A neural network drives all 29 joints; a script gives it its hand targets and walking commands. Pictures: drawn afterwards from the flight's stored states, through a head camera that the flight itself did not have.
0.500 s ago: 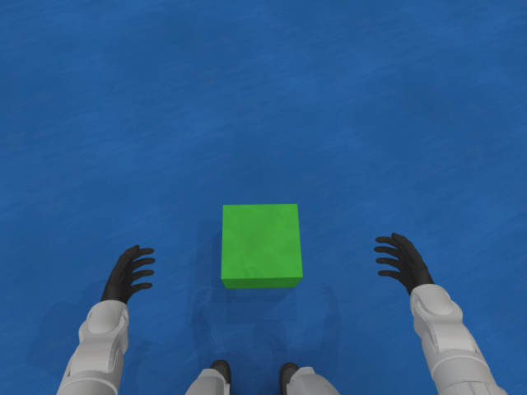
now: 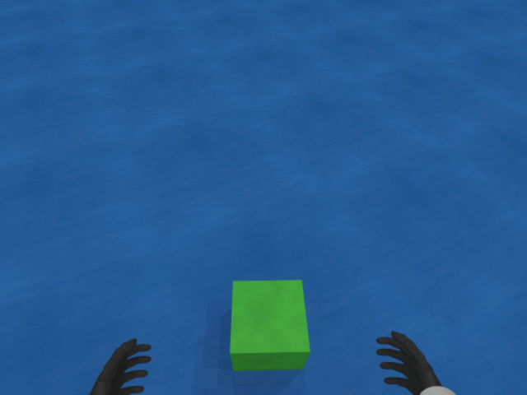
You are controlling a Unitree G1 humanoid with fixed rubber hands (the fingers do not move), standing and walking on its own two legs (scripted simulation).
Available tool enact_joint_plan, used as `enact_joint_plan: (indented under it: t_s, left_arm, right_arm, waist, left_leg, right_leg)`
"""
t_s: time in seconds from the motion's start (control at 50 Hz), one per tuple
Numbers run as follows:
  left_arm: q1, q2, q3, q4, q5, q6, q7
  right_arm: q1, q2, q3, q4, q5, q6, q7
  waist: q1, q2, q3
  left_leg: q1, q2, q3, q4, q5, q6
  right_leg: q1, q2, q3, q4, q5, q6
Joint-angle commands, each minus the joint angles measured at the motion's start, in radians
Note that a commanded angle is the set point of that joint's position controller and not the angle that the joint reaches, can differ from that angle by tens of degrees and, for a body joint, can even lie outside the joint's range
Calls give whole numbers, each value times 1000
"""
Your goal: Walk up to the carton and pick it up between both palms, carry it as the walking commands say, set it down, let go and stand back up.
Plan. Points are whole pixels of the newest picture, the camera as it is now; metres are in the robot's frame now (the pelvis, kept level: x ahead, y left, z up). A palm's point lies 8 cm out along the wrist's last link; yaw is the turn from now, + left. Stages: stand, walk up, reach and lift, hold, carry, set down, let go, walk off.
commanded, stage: let go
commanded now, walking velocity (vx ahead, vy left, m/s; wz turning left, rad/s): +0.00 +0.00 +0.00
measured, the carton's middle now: (267, 325) +0.48 -0.03 -0.67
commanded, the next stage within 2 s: stand in 0.22 s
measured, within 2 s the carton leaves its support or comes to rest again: neither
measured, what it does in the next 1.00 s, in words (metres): stands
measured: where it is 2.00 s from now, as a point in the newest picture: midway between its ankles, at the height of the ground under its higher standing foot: outside the picture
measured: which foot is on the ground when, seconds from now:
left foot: down 0.00-1.00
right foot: down 0.00-1.00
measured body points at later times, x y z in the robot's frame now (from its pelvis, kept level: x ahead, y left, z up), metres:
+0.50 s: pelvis +0.01 +0.00 +0.00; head +0.01 +0.00 +0.45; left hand +0.14 +0.29 -0.10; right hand +0.16 -0.29 -0.09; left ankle -0.01 +0.11 -0.74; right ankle -0.02 -0.13 -0.74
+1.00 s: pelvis +0.01 +0.00 +0.00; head +0.01 +0.00 +0.45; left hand +0.13 +0.30 -0.11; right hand +0.15 -0.30 -0.10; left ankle -0.01 +0.11 -0.74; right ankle -0.02 -0.13 -0.74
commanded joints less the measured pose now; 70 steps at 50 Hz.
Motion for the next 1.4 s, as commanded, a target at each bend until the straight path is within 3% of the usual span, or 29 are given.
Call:
enact_joint_plan:
  t_s: [0.0, 0.2, 0.22, 0.24, 0.3, 0.38, 0.46, 0.76, 1.38]
  left_arm:
    - [-37, 81, 27, -96, 7, 8, 2]
    - [-43, 88, 41, -111, 12, 43, 29]
    - [-43, 218, 64, 35, 28, -5, 81]
    - [-19, 224, 65, 56, 37, -31, 97]
    - [-47, 192, 51, 99, 40, -73, 97]
    - [-61, 208, 46, 160, 36, -98, 92]
    - [-58, 234, 41, 211, 36, -108, 101]
    - [-73, 277, 20, 338, 28, -123, 103]
    - [-114, 312, 2, 506, 19, -129, 94]
  right_arm:
    - [-35, -96, -32, -98, -3, 7, 1]
    - [-47, -109, -37, -95, 5, 25, -21]
    - [-82, -209, -51, 25, -19, -22, -70]
    - [-61, -206, -55, 39, -24, -44, -86]
    - [-65, -197, -41, 93, -34, -77, -92]
    - [-82, -218, -34, 144, -27, -99, -92]
    - [-76, -243, -32, 194, -28, -110, -99]
    - [-86, -289, -15, 309, -20, -122, -109]
    - [-121, -331, 7, 477, -10, -134, -106]
  waist:
    - [-1, 17, -23]
    - [-3, 22, -62]
    - [22, 12, -70]
    - [12, -1, -72]
    - [1, 13, -73]
    - [1, 0, -141]
    - [-2, 4, -165]
    - [3, 7, -162]
    - [2, 6, -109]
  left_leg:
    - [43, -6, 24, -73, 152, -30]
    - [66, -14, 11, -39, 227, -27]
    - [-95, 48, -18, -17, 136, -43]
    - [-82, 52, -27, -21, 81, -35]
    - [-103, 57, -49, -36, -24, -23]
    - [-63, 72, -59, -7, 153, -14]
    - [-39, 81, -68, 0, 241, -10]
    - [-22, 97, -85, -21, 344, -3]
    - [-29, 115, -107, -116, 207, 8]
  right_leg:
    - [-48, 31, -55, -67, 132, 0]
    - [-42, 29, -51, -42, 189, -5]
    - [-128, -28, -23, -36, 111, 30]
    - [-126, -37, -1, -43, 67, 24]
    - [-166, -43, 26, -56, -19, 15]
    - [-128, -55, 29, -38, 147, 10]
    - [-102, -66, 38, -32, 243, 8]
    - [-52, -86, 46, -46, 324, 1]
    - [-40, -105, 73, -128, 185, -15]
